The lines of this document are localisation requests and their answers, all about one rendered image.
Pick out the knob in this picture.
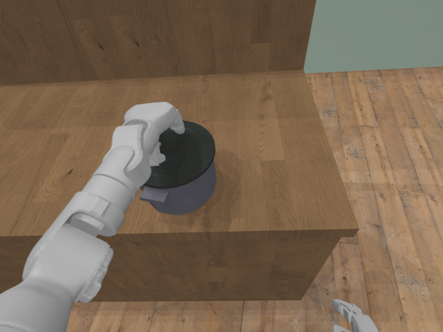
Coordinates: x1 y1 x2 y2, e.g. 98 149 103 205
159 131 182 155

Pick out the pot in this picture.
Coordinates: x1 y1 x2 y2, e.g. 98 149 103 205
139 160 217 215

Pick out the table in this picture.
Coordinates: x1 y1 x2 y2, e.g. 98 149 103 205
0 0 359 302

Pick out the right robot hand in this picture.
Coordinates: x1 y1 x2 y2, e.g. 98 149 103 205
332 299 379 332

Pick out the left robot hand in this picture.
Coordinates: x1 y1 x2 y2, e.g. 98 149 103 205
124 102 185 167

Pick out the robot left forearm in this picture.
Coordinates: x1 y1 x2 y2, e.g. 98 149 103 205
22 116 159 280

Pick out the lid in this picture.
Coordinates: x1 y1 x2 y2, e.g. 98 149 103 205
143 120 215 189

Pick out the left robot upper arm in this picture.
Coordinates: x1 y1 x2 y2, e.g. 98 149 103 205
0 223 114 332

